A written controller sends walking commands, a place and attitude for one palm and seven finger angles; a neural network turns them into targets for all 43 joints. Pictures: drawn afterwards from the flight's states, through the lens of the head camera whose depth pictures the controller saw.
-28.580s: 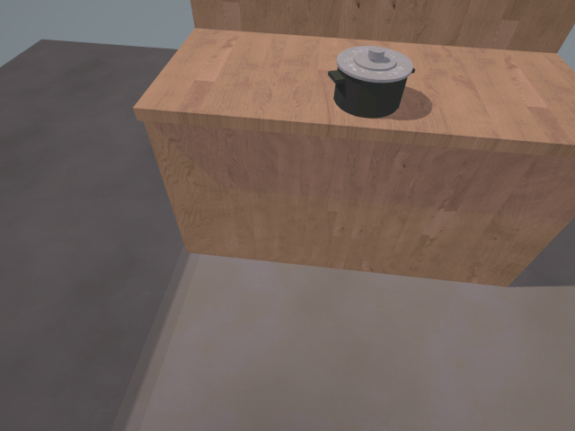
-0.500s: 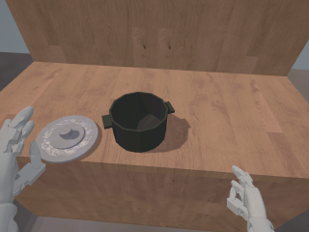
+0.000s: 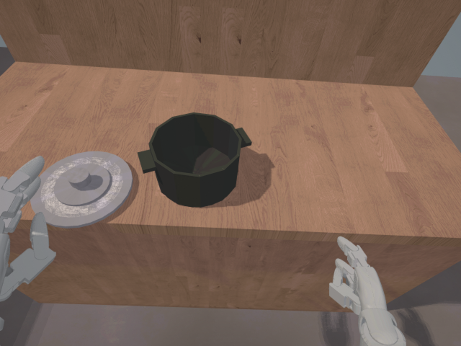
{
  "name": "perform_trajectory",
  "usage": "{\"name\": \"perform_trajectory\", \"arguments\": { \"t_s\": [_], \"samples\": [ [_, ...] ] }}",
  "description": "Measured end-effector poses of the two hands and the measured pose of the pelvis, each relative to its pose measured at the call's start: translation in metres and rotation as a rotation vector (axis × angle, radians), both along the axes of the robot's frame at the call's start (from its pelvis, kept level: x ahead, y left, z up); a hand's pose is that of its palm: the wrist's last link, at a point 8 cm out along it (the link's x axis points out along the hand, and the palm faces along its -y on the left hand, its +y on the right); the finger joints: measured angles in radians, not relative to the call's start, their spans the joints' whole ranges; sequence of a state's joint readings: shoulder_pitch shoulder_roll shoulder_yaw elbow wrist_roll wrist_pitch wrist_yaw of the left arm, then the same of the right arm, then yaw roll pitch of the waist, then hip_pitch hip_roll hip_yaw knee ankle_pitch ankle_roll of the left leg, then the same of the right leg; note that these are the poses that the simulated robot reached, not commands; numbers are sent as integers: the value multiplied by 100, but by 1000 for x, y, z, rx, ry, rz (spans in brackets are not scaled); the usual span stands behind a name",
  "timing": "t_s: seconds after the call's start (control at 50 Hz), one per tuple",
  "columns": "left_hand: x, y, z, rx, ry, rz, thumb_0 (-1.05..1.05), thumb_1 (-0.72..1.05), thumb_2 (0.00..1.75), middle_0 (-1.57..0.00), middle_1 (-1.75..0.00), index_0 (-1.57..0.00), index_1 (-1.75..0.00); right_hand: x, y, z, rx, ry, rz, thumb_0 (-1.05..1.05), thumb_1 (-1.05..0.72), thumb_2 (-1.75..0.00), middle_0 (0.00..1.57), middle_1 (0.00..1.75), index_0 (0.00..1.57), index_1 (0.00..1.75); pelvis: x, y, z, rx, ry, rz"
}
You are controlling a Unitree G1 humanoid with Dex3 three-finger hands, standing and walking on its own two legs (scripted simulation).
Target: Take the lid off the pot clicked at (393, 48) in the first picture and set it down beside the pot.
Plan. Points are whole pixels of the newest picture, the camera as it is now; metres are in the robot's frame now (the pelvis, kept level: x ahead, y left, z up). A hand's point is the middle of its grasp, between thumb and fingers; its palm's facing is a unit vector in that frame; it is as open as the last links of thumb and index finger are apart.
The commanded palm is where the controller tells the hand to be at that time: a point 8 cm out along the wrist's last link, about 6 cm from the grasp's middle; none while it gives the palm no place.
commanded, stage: step back with the hand held close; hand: left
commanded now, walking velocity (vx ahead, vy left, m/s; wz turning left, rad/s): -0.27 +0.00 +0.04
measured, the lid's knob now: (79, 178) +0.42 +0.35 +0.00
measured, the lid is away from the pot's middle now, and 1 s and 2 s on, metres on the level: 0.25 0.25 0.25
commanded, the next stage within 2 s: stop stepping back and stand still in 1.36 s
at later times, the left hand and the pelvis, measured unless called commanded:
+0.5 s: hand (13, 288) +0.15 +0.25 +0.16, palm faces +0.36 -0.79 -0.50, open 7.4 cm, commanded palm +0.08 +0.28 +0.18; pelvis -0.05 +0.01 -0.01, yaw -1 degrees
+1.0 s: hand out of the picture +0.07 +0.24 +0.16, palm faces +0.39 -0.82 -0.41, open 7.4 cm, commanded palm +0.00 +0.28 +0.18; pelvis -0.12 +0.00 -0.02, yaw +2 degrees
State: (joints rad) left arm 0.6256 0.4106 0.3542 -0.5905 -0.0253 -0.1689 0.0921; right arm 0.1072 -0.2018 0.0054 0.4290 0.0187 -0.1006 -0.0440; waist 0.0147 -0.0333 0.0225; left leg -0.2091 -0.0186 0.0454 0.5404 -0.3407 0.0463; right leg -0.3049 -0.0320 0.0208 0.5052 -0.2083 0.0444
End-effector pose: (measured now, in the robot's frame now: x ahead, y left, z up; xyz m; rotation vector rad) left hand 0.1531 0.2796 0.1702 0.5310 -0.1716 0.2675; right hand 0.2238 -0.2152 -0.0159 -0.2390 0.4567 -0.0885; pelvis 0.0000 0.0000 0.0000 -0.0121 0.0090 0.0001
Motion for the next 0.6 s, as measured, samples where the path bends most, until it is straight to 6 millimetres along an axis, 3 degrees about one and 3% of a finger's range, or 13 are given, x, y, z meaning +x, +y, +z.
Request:
{"name": "perform_trajectory", "arguments": {
  "t_s": [0.2,0.34,0.46,0.6],
  "samples": [
    [-24,0,8,17,-62,71,2,89,90,-21,-30,-21,-30,-80,-12,-67,25,302,-52,1,-90,-90,21,30,20,30,-19,-6,-7,-12,0,29],
    [-35,4,-1,36,-39,16,2,89,90,-21,-30,-21,-30,-133,-21,-76,12,367,-157,1,-90,-90,21,30,20,30,-39,3,-11,-7,7,23],
    [-43,13,6,92,-71,26,2,89,90,-22,-30,-21,-30,-145,-19,-71,9,296,-175,1,-90,-90,20,30,20,30,-49,6,-13,-5,11,-5],
    [-55,-1,6,21,-123,-32,2,89,90,-21,-30,-21,-30,-143,-14,-61,17,256,-128,1,-90,-90,20,30,20,30,-71,3,-12,-19,13,-3]
  ]
}}
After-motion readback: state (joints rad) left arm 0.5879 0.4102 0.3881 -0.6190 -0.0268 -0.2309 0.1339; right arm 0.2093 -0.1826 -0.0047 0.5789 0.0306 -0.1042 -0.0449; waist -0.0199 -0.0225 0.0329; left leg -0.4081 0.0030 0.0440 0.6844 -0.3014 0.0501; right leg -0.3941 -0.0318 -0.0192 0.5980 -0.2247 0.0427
